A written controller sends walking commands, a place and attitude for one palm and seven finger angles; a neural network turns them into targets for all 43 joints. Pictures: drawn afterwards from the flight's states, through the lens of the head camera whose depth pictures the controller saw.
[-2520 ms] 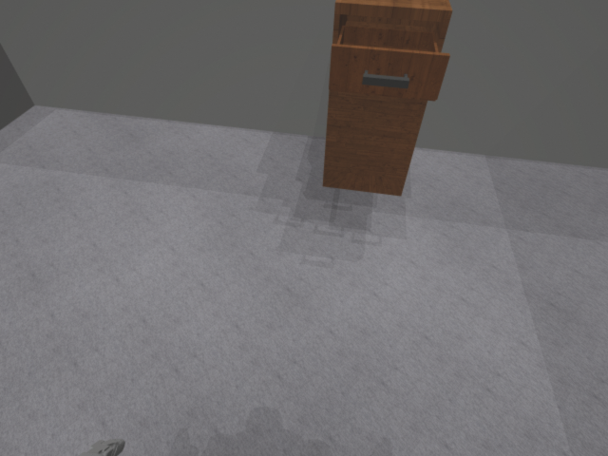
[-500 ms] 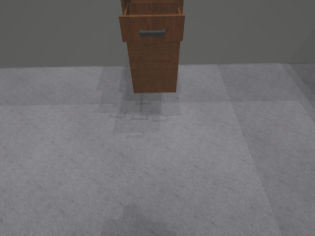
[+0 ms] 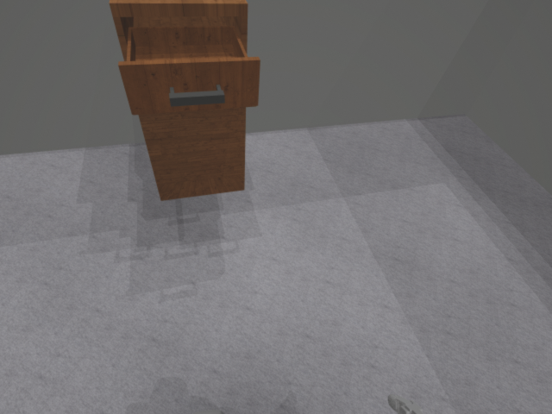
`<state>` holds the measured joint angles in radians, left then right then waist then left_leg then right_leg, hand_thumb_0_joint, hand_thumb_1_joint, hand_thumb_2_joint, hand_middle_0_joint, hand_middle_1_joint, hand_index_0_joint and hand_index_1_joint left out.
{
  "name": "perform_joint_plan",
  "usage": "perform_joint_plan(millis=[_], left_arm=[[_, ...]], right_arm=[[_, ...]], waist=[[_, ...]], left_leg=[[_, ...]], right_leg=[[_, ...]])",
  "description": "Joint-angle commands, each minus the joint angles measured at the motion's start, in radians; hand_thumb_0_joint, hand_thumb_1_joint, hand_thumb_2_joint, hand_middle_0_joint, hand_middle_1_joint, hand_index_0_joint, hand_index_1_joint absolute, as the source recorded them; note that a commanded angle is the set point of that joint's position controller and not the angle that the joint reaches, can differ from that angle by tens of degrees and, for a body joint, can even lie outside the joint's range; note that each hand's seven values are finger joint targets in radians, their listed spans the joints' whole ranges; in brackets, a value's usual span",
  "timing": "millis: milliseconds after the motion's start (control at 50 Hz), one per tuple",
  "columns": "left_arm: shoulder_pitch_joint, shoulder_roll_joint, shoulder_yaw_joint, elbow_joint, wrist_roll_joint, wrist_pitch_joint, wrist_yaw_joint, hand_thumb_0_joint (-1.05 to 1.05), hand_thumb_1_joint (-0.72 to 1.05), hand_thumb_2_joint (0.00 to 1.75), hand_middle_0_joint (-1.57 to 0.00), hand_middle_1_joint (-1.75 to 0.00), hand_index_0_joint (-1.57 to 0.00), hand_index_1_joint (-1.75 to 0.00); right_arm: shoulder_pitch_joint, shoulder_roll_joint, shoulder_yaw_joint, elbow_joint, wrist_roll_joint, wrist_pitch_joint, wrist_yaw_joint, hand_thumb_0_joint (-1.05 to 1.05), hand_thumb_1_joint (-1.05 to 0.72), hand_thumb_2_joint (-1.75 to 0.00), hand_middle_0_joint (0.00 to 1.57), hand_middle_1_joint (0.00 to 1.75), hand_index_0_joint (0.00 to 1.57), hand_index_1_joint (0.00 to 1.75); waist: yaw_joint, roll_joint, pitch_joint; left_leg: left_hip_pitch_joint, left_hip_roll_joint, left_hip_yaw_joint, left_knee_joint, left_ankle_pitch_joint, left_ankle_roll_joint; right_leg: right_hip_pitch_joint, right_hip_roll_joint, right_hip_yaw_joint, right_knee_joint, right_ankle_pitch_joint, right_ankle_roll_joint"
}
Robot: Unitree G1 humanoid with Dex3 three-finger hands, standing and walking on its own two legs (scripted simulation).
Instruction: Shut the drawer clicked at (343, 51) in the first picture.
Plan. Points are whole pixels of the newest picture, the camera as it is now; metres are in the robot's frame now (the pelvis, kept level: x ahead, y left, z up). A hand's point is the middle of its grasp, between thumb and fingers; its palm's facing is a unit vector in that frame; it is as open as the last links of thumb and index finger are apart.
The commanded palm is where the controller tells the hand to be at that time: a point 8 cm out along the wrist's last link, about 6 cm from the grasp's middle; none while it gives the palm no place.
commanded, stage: walk to a spot facing it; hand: left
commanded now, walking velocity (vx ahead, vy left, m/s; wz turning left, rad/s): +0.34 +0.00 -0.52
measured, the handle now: (196, 93) +0.85 +0.30 -0.01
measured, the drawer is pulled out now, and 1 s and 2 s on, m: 0.29 0.29 0.29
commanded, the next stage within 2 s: turn to face it in 0.62 s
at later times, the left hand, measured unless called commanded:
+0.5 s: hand (244, 288) +0.38 +0.09 -0.16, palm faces -0.35 -0.92 -0.15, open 7.4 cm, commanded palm none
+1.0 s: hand (250, 256) +0.47 +0.10 -0.18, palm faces -0.23 -0.96 -0.18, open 7.3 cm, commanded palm none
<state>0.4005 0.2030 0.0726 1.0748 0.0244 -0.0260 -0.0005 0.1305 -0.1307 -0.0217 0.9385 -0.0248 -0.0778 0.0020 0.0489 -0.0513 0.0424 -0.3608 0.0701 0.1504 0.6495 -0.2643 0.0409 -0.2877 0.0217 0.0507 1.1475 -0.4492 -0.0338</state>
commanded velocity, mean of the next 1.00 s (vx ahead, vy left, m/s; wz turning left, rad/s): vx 0.21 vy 0.00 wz -0.17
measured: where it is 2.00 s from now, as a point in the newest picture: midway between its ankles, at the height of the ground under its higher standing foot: (304, 389)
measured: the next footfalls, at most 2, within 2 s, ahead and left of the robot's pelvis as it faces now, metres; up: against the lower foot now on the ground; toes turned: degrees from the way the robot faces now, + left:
right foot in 0.52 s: +0.32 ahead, -0.16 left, +0.00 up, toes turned -26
left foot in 0.96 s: +0.53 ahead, -0.02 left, +0.00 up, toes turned -13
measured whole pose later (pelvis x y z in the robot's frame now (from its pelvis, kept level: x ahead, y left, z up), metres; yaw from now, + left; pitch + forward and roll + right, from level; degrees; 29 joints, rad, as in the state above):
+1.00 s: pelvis +0.39 -0.07 +0.00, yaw -19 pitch -2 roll -2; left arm 0.29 0.19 0.05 1.04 0.01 -0.03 0.02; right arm 0.15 -0.16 -0.02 0.98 -0.02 -0.03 0.00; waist 0.03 -0.02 0.02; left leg -0.38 0.04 0.09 0.63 -0.21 0.03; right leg -0.13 0.00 -0.12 0.64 -0.44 0.00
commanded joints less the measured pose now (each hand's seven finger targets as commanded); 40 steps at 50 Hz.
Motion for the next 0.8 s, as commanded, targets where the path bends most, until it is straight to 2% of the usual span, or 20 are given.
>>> perform_joint_plan(millis=[0, 40, 100, 160, 240, 300, 360, 400, 420, 440, 460, 480, 500, 520, 540, 580, 620, 660, 700, 780], left_arm=[[-0.016, 0.029, 0.016, -0.094, 0.011, 0.003, -0.025, 0.0, 0.9, 0.9, -0.2, -0.3, -0.2, -0.3], [0.007, 0.009, 0.016, -0.095, 0.01, 0.029, -0.03, 0.0, 0.9, 0.9, -0.2, -0.3, -0.2, -0.3], [-0.049, 0.009, 0.023, -0.122, 0.014, 0.043, -0.037, 0.0, 0.9, 0.9, -0.2, -0.3, -0.2, -0.3], [-0.121, 0.015, 0.022, -0.149, 0.014, 0.047, -0.043, 0.0, 0.9, 0.9, -0.2, -0.3, -0.2, -0.3], [-0.255, 0.013, 0.009, -0.188, 0.013, 0.045, -0.052, 0.0, 0.9, 0.9, -0.2, -0.3, -0.2, -0.3], [-0.362, 0.004, 0.0, -0.215, 0.009, 0.037, -0.055, 0.0, 0.9, 0.9, -0.2, -0.3, -0.2, -0.3], [-0.415, 0.003, -0.007, -0.235, 0.004, 0.029, -0.054, 0.0, 0.9, 0.9, -0.2, -0.3, -0.2, -0.3], [-0.392, 0.004, -0.005, -0.231, 0.004, 0.021, -0.054, 0.0, 0.9, 0.9, -0.2, -0.3, -0.2, -0.3], [-0.345, 0.016, -0.002, -0.22, 0.004, 0.016, -0.051, 0.0, 0.9, 0.9, -0.2, -0.3, -0.2, -0.3], [-0.278, 0.033, 0.004, -0.202, 0.006, 0.009, -0.048, 0.0, 0.9, 0.9, -0.2, -0.3, -0.2, -0.3], [-0.16, 0.065, 0.015, -0.167, 0.009, -0.001, -0.043, 0.0, 0.9, 0.9, -0.2, -0.3, -0.2, -0.3], [-0.017, 0.133, 0.036, -0.127, 0.011, -0.016, -0.037, 0.0, 0.9, 0.9, -0.2, -0.3, -0.2, -0.3], [0.085, 0.249, 0.064, -0.111, 0.004, -0.027, -0.022, 0.0, 0.9, 0.9, -0.2, -0.3, -0.2, -0.3], [0.108, 0.312, 0.076, -0.102, -0.023, -0.013, -0.008, 0.0, 0.9, 0.9, -0.2, -0.3, -0.2, -0.3], [0.05, 0.288, 0.075, -0.114, -0.026, -0.007, 0.0, 0.0, 0.9, 0.9, -0.2, -0.3, -0.2, -0.3], [-0.079, 0.192, 0.045, -0.149, -0.02, -0.017, 0.01, 0.0, 0.9, 0.9, -0.2, -0.3, -0.2, -0.3], [-0.141, 0.143, 0.025, -0.151, -0.012, -0.035, 0.013, 0.0, 0.9, 0.9, -0.2, -0.3, -0.2, -0.3], [-0.171, 0.137, 0.022, -0.147, 0.0, -0.044, 0.016, 0.0, 0.9, 0.9, -0.2, -0.3, -0.2, -0.3], [-0.162, 0.125, 0.019, -0.146, -0.002, -0.045, 0.011, 0.0, 0.9, 0.9, -0.2, -0.3, -0.2, -0.3], [-0.117, 0.098, 0.003, -0.11, -0.005, -0.047, 0.017, 0.0, 0.9, 0.9, -0.2, -0.3, -0.2, -0.3]], right_arm=[[0.155, -0.128, -0.032, 0.012, 0.003, -0.011, -0.02, 0.0, -0.9, -0.9, 0.2, 0.3, 0.2, 0.3], [0.153, -0.123, -0.032, 0.019, 0.007, -0.018, -0.024, 0.0, -0.9, -0.9, 0.2, 0.3, 0.2, 0.3], [0.198, -0.125, -0.04, 0.03, 0.007, -0.028, -0.028, 0.0, -0.9, -0.9, 0.2, 0.3, 0.2, 0.3], [0.251, -0.134, -0.039, 0.054, 0.012, -0.031, -0.029, 0.0, -0.9, -0.9, 0.2, 0.3, 0.2, 0.3], [0.333, -0.159, -0.04, 0.082, 0.009, -0.028, -0.029, 0.0, -0.9, -0.9, 0.2, 0.3, 0.2, 0.3], [0.399, -0.162, -0.038, 0.105, 0.001, -0.02, -0.029, 0.0, -0.9, -0.9, 0.2, 0.3, 0.2, 0.3], [0.422, -0.168, -0.041, 0.119, -0.006, -0.008, -0.025, 0.0, -0.9, -0.9, 0.2, 0.3, 0.2, 0.3], [0.414, -0.179, -0.044, 0.115, -0.007, -0.004, -0.027, 0.0, -0.9, -0.9, 0.2, 0.3, 0.2, 0.3], [0.4, -0.193, -0.048, 0.109, -0.006, -0.003, -0.027, 0.0, -0.9, -0.9, 0.2, 0.3, 0.2, 0.3], [0.386, -0.208, -0.051, 0.1, -0.003, -0.001, -0.026, 0.0, -0.9, -0.9, 0.2, 0.3, 0.2, 0.3], [0.367, -0.221, -0.055, 0.086, 0.001, 0.001, -0.022, 0.0, -0.9, -0.9, 0.2, 0.3, 0.2, 0.3], [0.347, -0.212, -0.049, 0.067, 0.011, 0.003, -0.011, 0.0, -0.9, -0.9, 0.2, 0.3, 0.2, 0.3], [0.366, -0.143, -0.039, 0.028, 0.028, 0.0, -0.005, 0.0, -0.9, -0.9, 0.2, 0.3, 0.2, 0.3], [0.272, -0.139, -0.037, -0.008, 0.032, 0.001, -0.015, 0.0, -0.9, -0.9, 0.2, 0.3, 0.2, 0.3], [0.229, -0.143, -0.045, -0.014, 0.029, 0.003, -0.02, 0.0, -0.9, -0.9, 0.2, 0.3, 0.2, 0.3], [0.169, -0.134, -0.045, -0.023, 0.013, 0.013, -0.015, 0.0, -0.9, -0.9, 0.2, 0.3, 0.2, 0.3], [0.205, -0.105, -0.042, 0.004, 0.001, 0.038, -0.017, 0.0, -0.9, -0.9, 0.2, 0.3, 0.2, 0.3], [0.264, -0.091, -0.043, 0.017, 0.0, 0.052, -0.014, 0.0, -0.9, -0.9, 0.2, 0.3, 0.2, 0.3], [0.23, -0.085, -0.04, 0.008, 0.0, 0.059, -0.011, 0.0, -0.9, -0.9, 0.2, 0.3, 0.2, 0.3], [0.144, -0.07, -0.023, -0.001, 0.007, 0.055, -0.001, 0.0, -0.9, -0.9, 0.2, 0.3, 0.2, 0.3]], waist=[[-0.03, 0.19, 0.062], [-0.005, 0.211, 0.05], [-0.008, 0.131, 0.054], [-0.023, 0.131, 0.059], [-0.068, 0.133, 0.077], [-0.11, 0.124, 0.098], [-0.127, 0.15, 0.106], [-0.108, 0.171, 0.088], [-0.083, 0.19, 0.058], [-0.054, 0.206, 0.009], [0.006, 0.183, -0.068], [0.08, 0.106, -0.168], [0.096, -0.128, -0.32], [0.098, -0.133, -0.352], [0.075, -0.026, -0.258], [0.01, 0.042, -0.1], [-0.055, 0.054, -0.034], [-0.102, 0.01, -0.039], [-0.098, -0.03, -0.04], [-0.075, -0.055, -0.066]], left_leg=[[0.085, 0.28, -0.263, -0.466, -0.056, 0.036], [0.049, 0.249, -0.143, -0.48, -0.029, 0.034], [0.115, 0.263, -0.095, -0.503, 0.036, 0.059], [0.216, 0.265, -0.052, -0.501, 0.097, 0.056], [0.352, 0.275, 0.013, -0.472, 0.239, 0.073], [0.411, 0.286, 0.055, -0.441, 0.361, 0.077], [0.441, 0.3, 0.099, -0.397, 0.449, 0.073], [0.462, 0.299, 0.153, -0.326, 0.654, 0.063], [0.478, 0.302, 0.175, -0.244, 0.807, 0.056], [0.469, 0.296, 0.191, -0.132, 0.94, 0.043], [0.411, 0.274, 0.214, 0.04, 0.955, 0.012], [0.191, 0.257, 0.215, 0.292, 0.75, -0.031], [-0.168, 0.083, 0.178, 0.619, -0.138, -0.092], [-0.304, 0.023, 0.018, 0.829, -0.361, -0.092], [-0.321, 0.077, -0.073, 0.859, -0.265, -0.078], [-0.298, 0.126, -0.126, 0.764, -0.121, -0.086], [-0.193, 0.128, -0.121, 0.651, -0.084, -0.09], [-0.149, 0.111, -0.111, 0.547, -0.072, -0.102], [-0.149, 0.093, -0.099, 0.464, -0.014, -0.11], [-0.12, 0.065, -0.073, 0.234, 0.042, -0.1]], right_leg=[[-0.285, -0.115, -0.012, 0.167, 0.175, 0.009], [-0.282, -0.121, -0.026, 0.145, 0.231, 0.021], [-0.381, -0.143, -0.027, 0.119, 0.315, 0.042], [-0.477, -0.159, -0.037, 0.055, 0.374, 0.057], [-0.519, -0.163, -0.101, -0.14, 0.369, 0.063], [-0.49, -0.144, -0.145, -0.288, 0.328, 0.047], [-0.427, -0.113, -0.181, -0.397, 0.271, 0.014], [-0.352, -0.069, -0.219, -0.449, 0.223, -0.016], [-0.288, -0.039, -0.243, -0.47, 0.181, -0.034], [-0.18, -0.005, -0.262, -0.497, 0.156, -0.055], [0.004, 0.026, -0.279, -0.558, 0.194, -0.069], [0.32, -0.034, -0.197, -0.602, 0.301, -0.102], [0.639, -0.343, 0.298, -0.645, 0.484, -0.227], [0.657, -0.452, 0.51, -0.751, 0.657, -0.3], [0.545, -0.447, 0.422, -0.78, 0.585, -0.309], [0.269, -0.361, 0.276, -0.814, 0.588, -0.229], [0.063, -0.297, 0.148, -0.849, 0.642, -0.182], [0.005, -0.26, 0.078, -0.852, 0.652, -0.17], [-0.019, -0.221, 0.051, -0.86, 0.653, -0.163], [0.082, -0.207, 0.002, -0.828, 0.757, -0.144]])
